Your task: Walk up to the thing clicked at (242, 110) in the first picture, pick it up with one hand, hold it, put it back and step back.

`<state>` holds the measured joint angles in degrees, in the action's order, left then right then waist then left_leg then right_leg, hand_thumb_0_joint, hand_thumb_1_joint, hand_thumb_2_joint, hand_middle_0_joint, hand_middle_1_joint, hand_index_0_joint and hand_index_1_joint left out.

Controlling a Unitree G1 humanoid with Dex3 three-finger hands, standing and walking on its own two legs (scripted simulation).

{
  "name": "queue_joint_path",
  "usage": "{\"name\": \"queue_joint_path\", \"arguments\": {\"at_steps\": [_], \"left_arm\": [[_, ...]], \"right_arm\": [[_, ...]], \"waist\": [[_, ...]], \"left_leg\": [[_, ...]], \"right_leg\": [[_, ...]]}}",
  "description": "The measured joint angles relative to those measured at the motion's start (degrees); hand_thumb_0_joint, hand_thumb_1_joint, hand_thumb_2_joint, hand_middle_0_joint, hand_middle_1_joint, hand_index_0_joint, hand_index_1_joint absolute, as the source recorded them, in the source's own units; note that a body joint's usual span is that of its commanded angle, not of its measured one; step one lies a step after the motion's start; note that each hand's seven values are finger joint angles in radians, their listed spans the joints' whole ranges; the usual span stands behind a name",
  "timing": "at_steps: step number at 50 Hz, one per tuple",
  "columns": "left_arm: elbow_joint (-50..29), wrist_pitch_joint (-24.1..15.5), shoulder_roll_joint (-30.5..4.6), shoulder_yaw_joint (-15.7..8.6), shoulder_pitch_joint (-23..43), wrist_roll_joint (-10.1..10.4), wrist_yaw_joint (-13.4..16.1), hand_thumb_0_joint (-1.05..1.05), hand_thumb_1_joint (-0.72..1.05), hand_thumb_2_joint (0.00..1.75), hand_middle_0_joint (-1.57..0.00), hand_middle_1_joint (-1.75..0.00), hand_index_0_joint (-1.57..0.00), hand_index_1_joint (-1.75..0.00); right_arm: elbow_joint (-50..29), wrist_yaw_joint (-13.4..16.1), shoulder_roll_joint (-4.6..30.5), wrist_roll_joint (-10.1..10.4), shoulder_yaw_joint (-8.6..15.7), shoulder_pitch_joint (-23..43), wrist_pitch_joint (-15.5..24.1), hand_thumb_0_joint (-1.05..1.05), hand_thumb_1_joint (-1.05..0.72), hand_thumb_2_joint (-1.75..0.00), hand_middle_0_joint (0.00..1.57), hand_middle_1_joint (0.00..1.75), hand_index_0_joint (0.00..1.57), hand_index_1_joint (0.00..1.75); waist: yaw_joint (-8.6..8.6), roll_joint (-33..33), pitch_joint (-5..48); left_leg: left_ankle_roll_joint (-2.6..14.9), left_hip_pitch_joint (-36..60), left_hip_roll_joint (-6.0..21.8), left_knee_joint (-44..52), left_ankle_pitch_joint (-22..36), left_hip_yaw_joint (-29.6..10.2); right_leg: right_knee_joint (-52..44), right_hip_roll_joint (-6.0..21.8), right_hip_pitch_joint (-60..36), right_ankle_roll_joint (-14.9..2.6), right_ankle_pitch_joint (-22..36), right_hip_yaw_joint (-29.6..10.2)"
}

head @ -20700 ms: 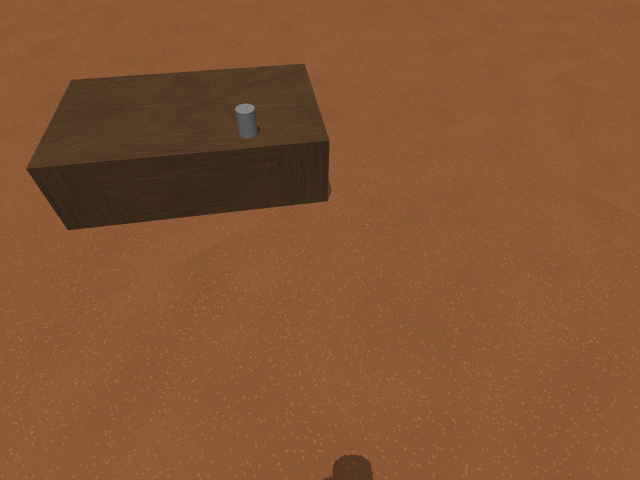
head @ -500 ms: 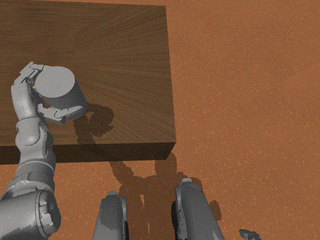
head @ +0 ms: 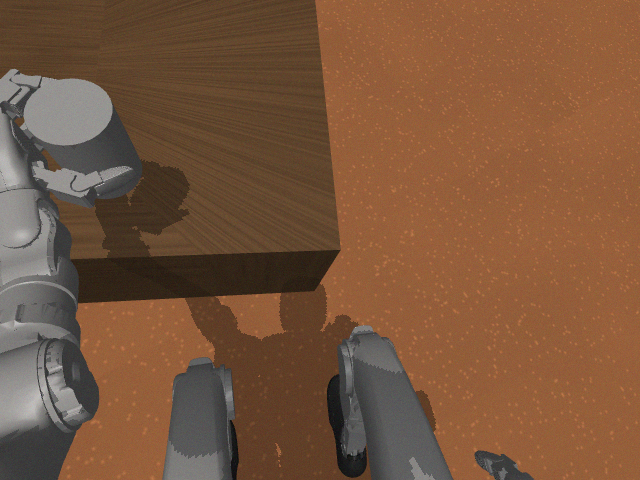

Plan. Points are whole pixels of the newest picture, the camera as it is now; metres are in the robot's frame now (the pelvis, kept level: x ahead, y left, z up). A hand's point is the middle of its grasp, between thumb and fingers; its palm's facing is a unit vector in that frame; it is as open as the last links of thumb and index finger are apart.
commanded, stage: crouch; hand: left
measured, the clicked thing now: (91, 144) +0.51 +0.19 +0.00
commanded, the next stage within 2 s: lower in 0.18 s
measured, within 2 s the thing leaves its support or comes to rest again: rests again in 1.66 s
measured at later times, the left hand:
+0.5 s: hand (90, 154) +0.53 +0.21 -0.05, palm faces +0.25 -0.97 -0.03, open 11.1 cm
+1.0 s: hand (104, 174) +0.54 +0.22 -0.10, palm faces +0.23 -0.97 -0.05, open 11.1 cm
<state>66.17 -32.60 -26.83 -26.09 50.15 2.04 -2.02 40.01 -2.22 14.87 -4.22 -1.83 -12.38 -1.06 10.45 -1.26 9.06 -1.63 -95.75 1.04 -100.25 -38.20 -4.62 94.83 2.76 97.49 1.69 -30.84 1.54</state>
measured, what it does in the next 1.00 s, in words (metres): lowers itself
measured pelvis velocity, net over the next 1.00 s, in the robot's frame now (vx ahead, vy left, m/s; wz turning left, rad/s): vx -0.02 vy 0.00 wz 0.00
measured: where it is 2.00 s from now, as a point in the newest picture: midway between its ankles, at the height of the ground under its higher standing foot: (287, 465)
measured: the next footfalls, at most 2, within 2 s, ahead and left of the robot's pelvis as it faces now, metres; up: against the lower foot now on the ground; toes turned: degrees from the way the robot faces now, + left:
none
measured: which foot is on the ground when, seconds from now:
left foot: down 0.00-1.00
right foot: down 0.00-1.00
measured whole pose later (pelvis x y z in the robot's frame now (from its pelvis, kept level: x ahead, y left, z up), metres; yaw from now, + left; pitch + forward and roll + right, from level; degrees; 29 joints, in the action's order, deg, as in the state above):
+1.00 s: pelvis -0.02 +0.00 -0.11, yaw +0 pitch +35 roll -4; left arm 70.6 -31.0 -32.5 -29.1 58.3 -1.2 -2.4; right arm 38.5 -2.9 16.2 -5.7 -4.1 -11.9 -1.8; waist 12.9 -1.7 6.6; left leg -1.7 -114.8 -0.8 -120.0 -40.6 -5.3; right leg 114.0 3.4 116.7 2.4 -32.6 0.3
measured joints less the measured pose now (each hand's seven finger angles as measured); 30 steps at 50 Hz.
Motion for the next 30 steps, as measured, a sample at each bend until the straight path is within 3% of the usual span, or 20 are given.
{"name": "queue_joint_path", "arguments": {"at_steps": [22, 30], "left_arm": [[1.4, 1.4, -1.5, -1.6, 3.2, -0.4, -0.1, -0.02, -0.61, 0.85, -0.76, -1.19, -0.77, -1.19], [1.6, -0.3, -2.5, -2.1, 3.5, -2.0, 0.0, -0.02, -0.61, 0.86, -0.74, -1.22, -0.75, -1.22]], "right_arm": [[-0.8, 0.0, 0.3, -0.2, -1.2, -0.3, 0.1, 0.01, -0.94, -0.91, 0.2, 0.3, 0.2, 0.3], [-1.5, -0.4, 1.0, -1.0, -1.1, 0.4, 0.2, 0.01, -0.94, -0.91, 0.2, 0.3, 0.2, 0.3]], "waist": [[0.53, -0.3, 0.1], [1.18, 0.3, -0.9]], "left_leg": [[-0.09, -6.9, -0.5, -6.4, -1.7, -0.1], [-0.26, -11.4, -0.8, -11.3, -2.3, -0.4]], "right_leg": [[6.6, 0.2, 7.3, 0.07, -1.6, -0.5], [11.2, 0.2, 11.8, 0.12, -1.9, -0.6]]}}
